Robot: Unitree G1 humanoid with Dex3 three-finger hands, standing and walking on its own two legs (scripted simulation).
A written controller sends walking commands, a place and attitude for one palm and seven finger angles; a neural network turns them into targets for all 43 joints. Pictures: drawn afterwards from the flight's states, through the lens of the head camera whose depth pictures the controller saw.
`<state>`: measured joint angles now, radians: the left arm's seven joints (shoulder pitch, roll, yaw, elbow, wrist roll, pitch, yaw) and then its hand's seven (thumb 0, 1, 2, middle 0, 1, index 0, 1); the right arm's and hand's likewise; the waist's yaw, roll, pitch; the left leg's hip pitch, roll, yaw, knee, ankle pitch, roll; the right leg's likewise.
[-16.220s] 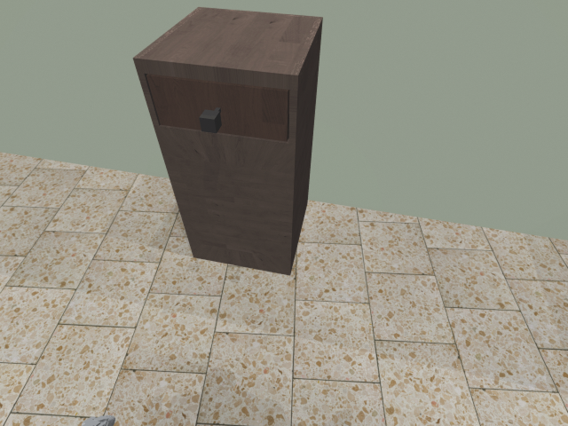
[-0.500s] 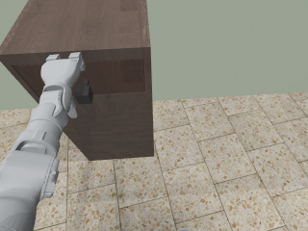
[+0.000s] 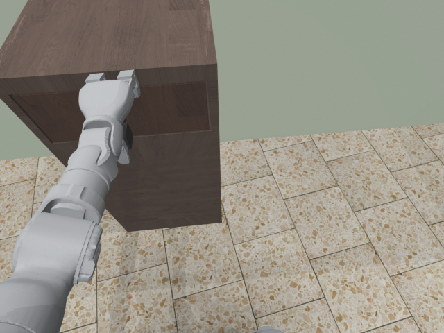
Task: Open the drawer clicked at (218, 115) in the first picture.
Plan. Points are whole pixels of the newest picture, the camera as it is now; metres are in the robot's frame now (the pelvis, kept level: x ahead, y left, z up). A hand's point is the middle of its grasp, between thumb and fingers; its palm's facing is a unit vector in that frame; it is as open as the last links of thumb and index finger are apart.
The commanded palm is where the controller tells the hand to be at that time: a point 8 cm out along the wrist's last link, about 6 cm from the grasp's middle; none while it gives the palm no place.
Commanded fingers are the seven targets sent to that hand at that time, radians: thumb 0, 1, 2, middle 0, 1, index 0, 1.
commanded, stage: re-aim the fingers above the handle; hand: left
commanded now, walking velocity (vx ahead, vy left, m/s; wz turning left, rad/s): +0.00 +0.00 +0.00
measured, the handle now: (120, 129) +0.54 +0.19 +0.01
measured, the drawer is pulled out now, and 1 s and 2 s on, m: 0.00 0.00 0.00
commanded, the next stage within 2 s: lower the fingers behind the handle in 0.74 s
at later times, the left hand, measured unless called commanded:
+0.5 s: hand (106, 122) +0.50 +0.19 +0.07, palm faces +0.05 +0.00 -1.00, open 13.8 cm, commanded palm +0.47 +0.19 +0.13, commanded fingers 0.00 -0.50 0.30 -0.30 -1.20 -0.30 -1.20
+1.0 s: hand (95, 130) +0.49 +0.21 +0.06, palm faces -0.01 +0.01 -1.00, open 13.8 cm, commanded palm +0.48 +0.20 +0.11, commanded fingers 0.00 -0.50 0.30 -0.30 -1.20 -0.30 -1.20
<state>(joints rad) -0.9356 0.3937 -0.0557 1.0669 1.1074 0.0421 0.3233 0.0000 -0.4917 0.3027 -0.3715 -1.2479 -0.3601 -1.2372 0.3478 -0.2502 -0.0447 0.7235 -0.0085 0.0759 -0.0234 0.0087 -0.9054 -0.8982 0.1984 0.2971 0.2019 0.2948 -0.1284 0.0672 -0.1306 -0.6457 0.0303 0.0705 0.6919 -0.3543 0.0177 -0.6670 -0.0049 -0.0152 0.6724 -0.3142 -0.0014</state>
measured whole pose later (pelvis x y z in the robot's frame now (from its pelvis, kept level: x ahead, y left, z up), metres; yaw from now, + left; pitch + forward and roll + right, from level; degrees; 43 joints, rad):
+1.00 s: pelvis +0.00 -0.01 +0.00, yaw +1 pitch +17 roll +0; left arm -0.88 0.47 -0.06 1.05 1.09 0.02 0.29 0.00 -0.49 0.30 -0.32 -1.20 -0.32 -1.20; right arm 0.34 -0.26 -0.06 0.72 0.00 0.07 -0.04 0.01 -0.91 -0.90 0.20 0.30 0.20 0.29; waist -0.10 0.05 -0.11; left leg -0.63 0.04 0.05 0.68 -0.35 0.00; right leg -0.64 0.00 -0.04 0.66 -0.32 -0.02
